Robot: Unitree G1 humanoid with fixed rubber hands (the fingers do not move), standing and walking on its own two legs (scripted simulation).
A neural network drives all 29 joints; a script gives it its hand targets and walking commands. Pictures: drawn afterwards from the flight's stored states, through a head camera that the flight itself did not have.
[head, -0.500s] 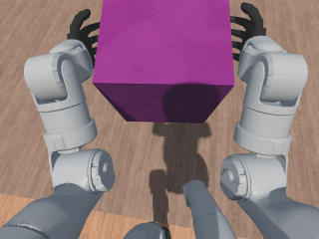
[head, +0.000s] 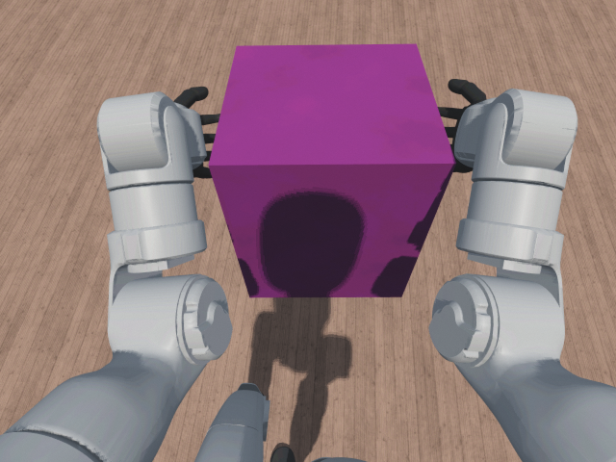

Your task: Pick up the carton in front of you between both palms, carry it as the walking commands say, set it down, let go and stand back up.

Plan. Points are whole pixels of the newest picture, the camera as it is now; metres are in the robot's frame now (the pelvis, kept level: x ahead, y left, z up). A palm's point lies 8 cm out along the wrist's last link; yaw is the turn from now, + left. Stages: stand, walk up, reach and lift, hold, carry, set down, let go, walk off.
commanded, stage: carry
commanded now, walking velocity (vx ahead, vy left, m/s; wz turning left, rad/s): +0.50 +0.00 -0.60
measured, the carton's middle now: (325, 181) +0.42 +0.04 +0.06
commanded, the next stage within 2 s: none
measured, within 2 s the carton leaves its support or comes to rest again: neither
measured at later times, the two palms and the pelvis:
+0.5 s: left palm (437, 73) +0.70 -0.13 +0.03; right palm out of the picture +0.60 -0.41 +0.03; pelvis +0.39 -0.17 -0.02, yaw -21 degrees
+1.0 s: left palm out of the picture +0.97 -0.28 +0.09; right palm out of the picture +0.82 -0.54 +0.09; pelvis +0.68 -0.28 -0.01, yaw -27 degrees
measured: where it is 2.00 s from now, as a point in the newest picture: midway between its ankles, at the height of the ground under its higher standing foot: (444, 160)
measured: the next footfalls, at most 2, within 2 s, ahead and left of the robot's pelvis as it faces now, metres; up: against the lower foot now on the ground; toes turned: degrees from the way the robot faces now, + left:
left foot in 0.06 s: +0.17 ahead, +0.14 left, +0.00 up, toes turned +0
right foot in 0.30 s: +0.42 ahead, -0.27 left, +0.00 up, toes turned -23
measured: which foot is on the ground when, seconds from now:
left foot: up 0.00-0.04, down 0.06-0.32, up 0.34-0.72, down 0.74-1.00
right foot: down 0.00-0.00, up 0.02-0.28, down 0.30-0.76, up 0.78-1.00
